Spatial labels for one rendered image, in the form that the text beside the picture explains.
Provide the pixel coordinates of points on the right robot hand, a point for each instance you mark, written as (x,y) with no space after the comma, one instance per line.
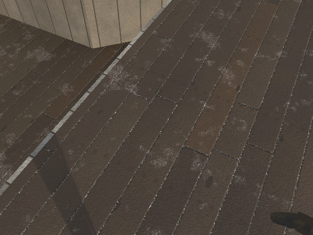
(299,221)

